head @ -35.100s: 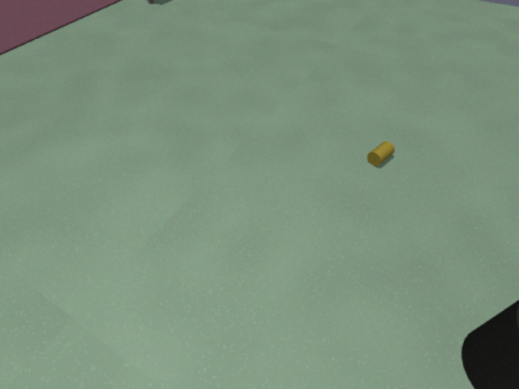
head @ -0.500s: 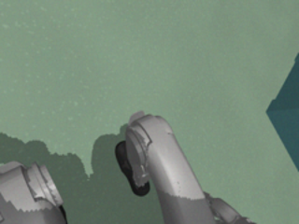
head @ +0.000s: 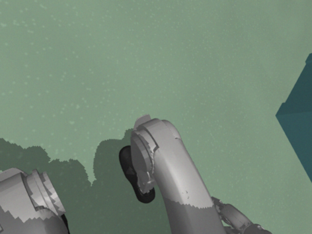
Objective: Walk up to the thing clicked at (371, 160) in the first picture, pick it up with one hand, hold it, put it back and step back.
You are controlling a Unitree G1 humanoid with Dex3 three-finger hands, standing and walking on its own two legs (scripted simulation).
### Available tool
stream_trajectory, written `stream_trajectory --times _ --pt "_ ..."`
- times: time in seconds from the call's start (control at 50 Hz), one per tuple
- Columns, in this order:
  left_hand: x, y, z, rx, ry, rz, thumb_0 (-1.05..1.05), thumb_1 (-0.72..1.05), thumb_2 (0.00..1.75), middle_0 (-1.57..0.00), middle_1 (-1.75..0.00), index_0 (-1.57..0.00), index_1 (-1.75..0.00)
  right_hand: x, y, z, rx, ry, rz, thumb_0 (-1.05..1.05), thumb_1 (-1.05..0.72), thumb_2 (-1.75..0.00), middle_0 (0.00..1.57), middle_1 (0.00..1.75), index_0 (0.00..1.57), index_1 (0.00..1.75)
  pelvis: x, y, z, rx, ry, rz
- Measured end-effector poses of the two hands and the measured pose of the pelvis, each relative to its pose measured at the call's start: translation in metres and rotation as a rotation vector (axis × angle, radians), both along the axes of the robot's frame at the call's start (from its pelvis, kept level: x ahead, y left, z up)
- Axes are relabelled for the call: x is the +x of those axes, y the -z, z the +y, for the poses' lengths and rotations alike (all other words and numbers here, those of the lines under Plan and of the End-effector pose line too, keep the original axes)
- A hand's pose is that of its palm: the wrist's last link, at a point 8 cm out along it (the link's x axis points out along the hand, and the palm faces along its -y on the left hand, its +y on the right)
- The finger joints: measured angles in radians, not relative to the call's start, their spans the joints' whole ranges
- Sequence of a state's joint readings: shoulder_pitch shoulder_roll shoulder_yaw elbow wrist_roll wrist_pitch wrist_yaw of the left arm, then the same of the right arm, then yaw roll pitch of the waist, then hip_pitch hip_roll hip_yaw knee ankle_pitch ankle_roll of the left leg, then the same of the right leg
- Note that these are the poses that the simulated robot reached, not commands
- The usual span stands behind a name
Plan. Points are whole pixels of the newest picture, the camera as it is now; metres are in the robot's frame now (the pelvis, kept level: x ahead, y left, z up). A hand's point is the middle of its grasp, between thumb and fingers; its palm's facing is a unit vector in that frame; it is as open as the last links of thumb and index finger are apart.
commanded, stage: settle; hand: left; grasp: from above
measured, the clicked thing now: out of the picture +0.48 +0.32 -0.27
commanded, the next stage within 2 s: lift in 1.04 s
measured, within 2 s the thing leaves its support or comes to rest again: leaves its support in 0.40 s
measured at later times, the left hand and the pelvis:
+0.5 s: hand out of the picture +0.48 +0.34 -0.23, palm faces -0.41 -0.13 -0.90, open 11.0 cm; pelvis +0.00 +0.00 +0.00, yaw +0 degrees
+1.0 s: hand out of the picture +0.47 +0.34 -0.13, palm faces -0.44 -0.09 -0.89, open 10.9 cm; pelvis +0.00 +0.00 +0.02, yaw +5 degrees
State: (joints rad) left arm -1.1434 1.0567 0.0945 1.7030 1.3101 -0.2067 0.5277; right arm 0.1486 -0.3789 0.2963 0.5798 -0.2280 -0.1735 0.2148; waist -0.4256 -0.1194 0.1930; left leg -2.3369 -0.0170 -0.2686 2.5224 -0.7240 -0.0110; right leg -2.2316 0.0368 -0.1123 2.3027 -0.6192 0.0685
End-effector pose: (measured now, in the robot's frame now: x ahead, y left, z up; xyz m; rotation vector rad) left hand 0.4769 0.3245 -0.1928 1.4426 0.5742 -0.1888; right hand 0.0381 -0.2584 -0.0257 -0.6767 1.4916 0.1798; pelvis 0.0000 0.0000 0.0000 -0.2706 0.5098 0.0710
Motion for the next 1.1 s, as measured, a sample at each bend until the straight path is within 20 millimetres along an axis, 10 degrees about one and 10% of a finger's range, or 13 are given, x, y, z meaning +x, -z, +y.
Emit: stream_trajectory --times 0.46,0.84,1.1 --pt "0.008 -0.013 0.012 0.018 -0.019 -0.038 0.00 -0.10 0.51 -0.61 -0.58 -0.62 -0.56 -0.002 0.000 0.002 -0.003 0.019 0.009 0.00 -0.91 -0.90 0.20 0.30 0.20 0.30 0.002 0.000 0.001 -0.005 0.002 0.020" --pt "0.003 -0.100 0.018 0.042 0.005 -0.025 0.00 -0.09 0.44 -0.66 -0.51 -0.68 -0.48 0.049 0.018 -0.007 0.057 0.065 -0.126 0.00 -0.91 -0.90 0.20 0.29 0.20 0.30 0.002 -0.016 -0.001 0.037 -0.037 0.076" --pt "0.002 -0.131 0.014 0.048 0.030 -0.031 0.00 -0.10 0.46 -0.66 -0.51 -0.67 -0.49 0.032 0.016 -0.016 0.006 0.132 -0.114 0.00 -0.91 -0.89 0.20 0.30 0.20 0.30 -0.006 -0.024 -0.007 0.062 -0.051 0.081"
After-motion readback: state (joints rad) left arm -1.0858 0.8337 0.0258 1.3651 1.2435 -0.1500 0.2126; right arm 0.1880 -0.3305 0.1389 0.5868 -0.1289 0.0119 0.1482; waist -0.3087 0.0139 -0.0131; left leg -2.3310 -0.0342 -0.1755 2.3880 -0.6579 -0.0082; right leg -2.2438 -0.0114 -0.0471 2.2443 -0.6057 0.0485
